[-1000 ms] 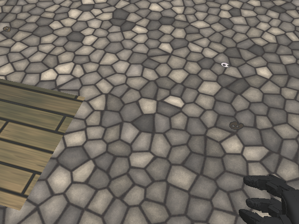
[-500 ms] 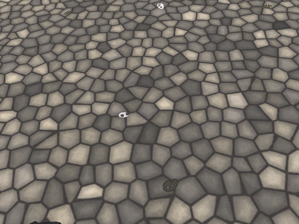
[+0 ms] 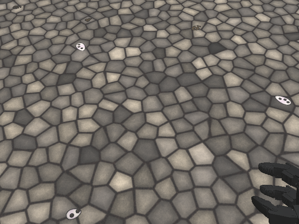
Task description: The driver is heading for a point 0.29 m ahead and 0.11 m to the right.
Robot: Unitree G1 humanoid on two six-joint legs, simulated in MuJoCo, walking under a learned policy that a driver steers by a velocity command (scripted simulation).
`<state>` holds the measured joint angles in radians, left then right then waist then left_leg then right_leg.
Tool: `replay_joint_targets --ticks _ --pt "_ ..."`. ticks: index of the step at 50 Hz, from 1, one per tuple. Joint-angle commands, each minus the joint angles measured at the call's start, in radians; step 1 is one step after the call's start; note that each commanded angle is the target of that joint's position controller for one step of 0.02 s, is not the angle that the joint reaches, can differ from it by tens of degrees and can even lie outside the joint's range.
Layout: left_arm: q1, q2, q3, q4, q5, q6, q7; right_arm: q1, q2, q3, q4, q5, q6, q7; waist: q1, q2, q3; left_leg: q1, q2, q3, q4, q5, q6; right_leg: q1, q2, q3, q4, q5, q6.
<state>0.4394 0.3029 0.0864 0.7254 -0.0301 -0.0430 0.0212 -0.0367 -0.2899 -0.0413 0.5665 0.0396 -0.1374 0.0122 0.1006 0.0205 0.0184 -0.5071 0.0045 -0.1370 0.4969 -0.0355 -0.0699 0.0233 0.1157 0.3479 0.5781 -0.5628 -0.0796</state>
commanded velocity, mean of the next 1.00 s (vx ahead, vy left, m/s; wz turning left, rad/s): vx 0.35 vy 0.00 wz -0.35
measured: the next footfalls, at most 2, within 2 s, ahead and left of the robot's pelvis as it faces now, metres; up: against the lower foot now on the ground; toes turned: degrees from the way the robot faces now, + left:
right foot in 0.42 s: +0.47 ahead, -0.12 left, +0.00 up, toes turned -14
left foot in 0.78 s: +0.52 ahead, +0.12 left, +0.00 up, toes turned -19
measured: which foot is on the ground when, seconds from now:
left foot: down 0.00-0.42, up 0.44-0.76, down 0.78-1.00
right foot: down 0.00-0.00, up 0.02-0.40, down 0.42-1.00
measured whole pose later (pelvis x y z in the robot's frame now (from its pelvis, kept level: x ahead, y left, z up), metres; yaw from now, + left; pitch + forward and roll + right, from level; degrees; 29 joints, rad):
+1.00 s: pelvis +0.44 +0.00 +0.02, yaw -18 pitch +0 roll +0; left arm 0.19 0.23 0.03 0.84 0.02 0.01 0.01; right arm 0.17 -0.24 0.00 0.85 -0.02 -0.02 -0.02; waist 0.01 0.00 0.01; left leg -0.25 0.02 -0.02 0.53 -0.28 -0.02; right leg -0.29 0.05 0.06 0.51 -0.22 -0.02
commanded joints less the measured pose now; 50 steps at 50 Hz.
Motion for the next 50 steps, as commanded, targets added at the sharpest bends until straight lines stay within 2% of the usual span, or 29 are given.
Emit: replay_joint_targets --ticks 1,2,3,4,5,7,9,11,13,14,15,17,19,20,21,22,23,24,25,26,27,29,32,36,38,40,41,43,50 --pt "0.049 -0.099 -0.036 -0.119 0.013 -0.009 -0.019 0.507 -0.271 -0.098 0.047 -0.042 0.001 -0.016 -0.195 0.287 -0.422 1.040 0.318 -0.495 -0.028 -0.549 0.171 -0.659 0.019 -0.062 0.706 -0.022 0.014" --pt "0.079 -0.040 -0.053 -0.142 -0.060 -0.013 -0.013 0.464 -0.262 -0.093 0.049 -0.054 0.003 0.008 -0.159 0.529 -0.408 1.020 0.439 -0.906 -0.232 -0.943 0.241 -0.866 -0.066 -0.137 0.905 0.030 0.018" --pt "-0.037 0.054 -0.035 -0.129 -0.050 -0.006 -0.006 0.372 -0.163 -0.076 0.018 -0.042 0.011 0.002 -0.198 0.330 -0.237 0.877 0.392 -0.771 -0.263 -0.914 0.220 -0.915 -0.116 -0.183 0.952 0.146 0.027" --pt "-0.136 0.100 -0.023 -0.139 -0.018 -0.003 -0.008 0.346 -0.132 -0.067 0.035 -0.042 0.022 -0.004 -0.209 0.153 -0.138 0.751 0.350 -0.566 -0.243 -0.702 0.195 -0.897 -0.147 -0.219 0.922 0.206 0.027" --pt "-0.204 0.101 -0.019 -0.153 0.009 -0.003 -0.014 0.347 -0.128 -0.065 0.059 -0.052 0.029 -0.006 -0.202 0.035 -0.074 0.638 0.309 -0.410 -0.224 -0.500 0.184 -0.855 -0.185 -0.227 0.871 0.232 0.025" --pt "-0.234 0.074 -0.013 -0.174 -0.004 0.008 -0.029 0.311 -0.077 -0.047 0.103 -0.064 0.022 -0.010 -0.151 0.067 0.010 0.483 0.249 -0.214 -0.245 -0.248 0.181 -0.772 -0.239 -0.211 0.773 0.262 0.022" --pt "-0.271 0.029 -0.023 -0.203 -0.009 0.016 -0.032 0.320 -0.032 -0.030 0.148 -0.047 0.018 -0.001 -0.123 0.078 0.045 0.422 0.229 -0.090 -0.234 0.107 0.195 -0.759 -0.239 -0.230 0.700 0.213 0.029" --pt "-0.303 0.016 -0.033 -0.226 0.005 0.014 -0.038 0.288 -0.087 -0.042 0.161 -0.038 0.016 -0.005 -0.095 0.044 0.074 0.381 0.255 -0.015 -0.253 0.372 0.233 -0.768 -0.217 -0.246 0.555 0.245 0.055" --pt "-0.349 0.004 -0.039 -0.220 0.021 0.006 -0.049 0.260 -0.125 -0.047 0.170 -0.043 0.021 -0.010 -0.103 -0.006 0.037 0.367 0.193 0.100 -0.291 0.422 0.211 -0.663 -0.171 -0.303 0.369 0.439 0.053" --pt "-0.341 -0.007 -0.048 -0.218 0.018 -0.003 -0.061 0.240 -0.179 -0.057 0.163 -0.036 0.022 -0.016 -0.089 0.054 0.043 0.314 0.200 0.142 -0.284 0.491 0.212 -0.581 -0.168 -0.321 0.238 0.519 0.055" --pt "-0.364 0.006 -0.047 -0.216 0.023 -0.012 -0.075 0.248 -0.182 -0.056 0.169 -0.020 0.021 -0.020 -0.110 0.052 0.045 0.321 0.190 0.178 -0.287 0.536 0.203 -0.520 -0.142 -0.354 0.152 0.580 0.057" --pt "-0.425 0.036 -0.032 -0.228 0.027 -0.024 -0.091 0.342 -0.198 -0.058 0.214 -0.014 0.029 -0.025 -0.124 0.044 0.002 0.421 0.192 0.195 -0.257 0.523 0.175 -0.450 -0.094 -0.367 0.039 0.626 0.023" --pt "-0.316 0.099 -0.002 -0.196 0.037 -0.024 -0.091 0.341 -0.227 -0.063 0.219 -0.007 0.040 -0.035 -0.049 0.061 -0.069 0.485 0.203 0.218 -0.091 0.715 0.154 -0.320 -0.052 -0.380 -0.019 0.609 -0.023" --pt "-0.203 0.121 0.013 -0.161 0.041 -0.021 -0.084 0.325 -0.223 -0.059 0.214 -0.005 0.046 -0.038 0.019 0.050 -0.125 0.450 0.179 0.245 0.061 0.712 0.129 -0.165 -0.043 -0.377 -0.083 0.694 -0.049" --pt "-0.133 0.165 0.027 -0.145 0.050 -0.012 -0.066 0.340 -0.199 -0.050 0.201 -0.015 0.048 -0.041 0.049 -0.007 -0.177 0.319 0.126 0.258 0.289 0.485 0.090 0.020 -0.114 -0.291 -0.093 0.926 -0.078" --pt "-0.161 0.231 0.018 -0.162 0.068 -0.001 -0.047 0.484 -0.078 -0.012 0.186 -0.074 0.050 -0.024 -0.071 -0.305 -0.300 0.010 -0.021 0.252 0.717 -0.597 0.032 0.323 -0.411 0.048 0.039 1.543 -0.234" --pt "-0.160 0.155 -0.010 -0.183 0.076 -0.006 -0.052 0.573 -0.124 0.004 0.234 -0.045 0.050 -0.005 -0.047 -0.224 -0.570 -0.028 -0.019 0.016 0.888 -0.685 0.034 0.392 -0.551 0.289 -0.013 1.449 -0.362" --pt "-0.201 0.126 -0.013 -0.184 0.059 -0.004 -0.060 0.459 -0.183 -0.016 0.217 -0.023 0.063 -0.002 -0.025 -0.102 -0.481 -0.032 0.025 0.008 0.871 -0.616 0.029 0.266 -0.464 0.180 -0.063 1.310 -0.322" --pt "-0.263 0.097 -0.022 -0.166 0.033 -0.005 -0.062 0.371 -0.168 -0.013 0.185 -0.021 0.074 -0.011 -0.051 -0.052 -0.319 -0.091 0.055 0.043 0.788 -0.552 0.020 0.132 -0.405 0.076 -0.099 1.179 -0.270" --pt "-0.300 0.070 -0.031 -0.154 0.027 -0.006 -0.060 0.338 -0.150 -0.012 0.190 -0.029 0.087 -0.027 -0.079 -0.004 -0.233 -0.087 0.079 0.049 0.720 -0.504 0.007 0.005 -0.372 0.042 -0.143 1.053 -0.237" --pt "-0.309 0.078 -0.029 -0.139 0.044 -0.007 -0.057 0.322 -0.153 -0.014 0.187 -0.038 0.105 -0.037 -0.096 -0.019 -0.171 -0.001 0.082 0.057 0.675 -0.460 0.002 -0.159 -0.347 0.010 -0.195 1.032 -0.221" --pt "-0.353 0.085 -0.023 -0.123 0.060 -0.008 -0.056 0.394 -0.122 -0.010 0.204 -0.035 0.127 -0.043 -0.154 -0.093 -0.156 0.117 0.086 0.060 0.566 -0.457 -0.016 -0.306 -0.332 -0.053 -0.222 1.039 -0.228" --pt "-0.357 0.085 -0.019 -0.094 0.058 -0.001 -0.042 0.350 -0.070 0.005 0.212 -0.046 0.133 -0.049 -0.146 -0.080 -0.200 0.206 0.074 0.089 0.365 -0.341 -0.015 -0.349 -0.292 -0.131 -0.232 0.992 -0.194" --pt "-0.358 0.078 -0.023 -0.056 0.055 0.019 -0.033 0.251 -0.077 0.002 0.204 -0.045 0.154 -0.043 -0.122 -0.103 -0.154 0.296 0.058 0.091 0.207 -0.196 0.008 -0.421 -0.270 -0.122 -0.290 0.467 -0.149" --pt "-0.361 0.050 -0.037 -0.037 0.049 0.025 -0.034 0.234 -0.066 0.004 0.204 -0.061 0.152 -0.038 -0.139 -0.101 -0.104 0.370 0.042 0.107 0.054 -0.130 0.037 -0.470 -0.234 -0.120 -0.282 0.215 -0.093" --pt "-0.283 0.011 -0.052 0.002 0.059 0.022 -0.035 0.219 -0.114 0.001 0.183 -0.080 0.145 -0.038 -0.119 -0.030 -0.064 0.418 0.144 0.004 -0.078 -0.048 0.092 -0.502 -0.166 -0.152 -0.209 0.087 0.000" --pt "-0.202 0.019 -0.044 0.013 0.050 0.022 -0.032 0.165 -0.181 -0.015 0.185 -0.074 0.144 -0.040 -0.045 0.105 -0.041 0.314 0.174 -0.008 -0.078 -0.180 0.136 -0.463 -0.102 -0.231 -0.193 0.121 0.032" --pt "-0.283 0.049 -0.036 0.013 0.056 0.033 -0.018 0.155 -0.089 0.004 0.197 -0.076 0.132 -0.030 -0.083 0.092 -0.014 0.150 0.110 0.017 -0.139 -0.425 0.105 -0.302 -0.100 -0.256 -0.146 0.255 0.058" --pt "-0.266 0.037 -0.033 0.071 0.045 0.040 -0.005 0.194 -0.081 0.014 0.243 -0.055 0.100 -0.032 -0.099 0.014 -0.063 0.249 0.076 0.064 -0.072 -0.118 0.084 -0.243 -0.124 -0.236 -0.124 0.466 0.036"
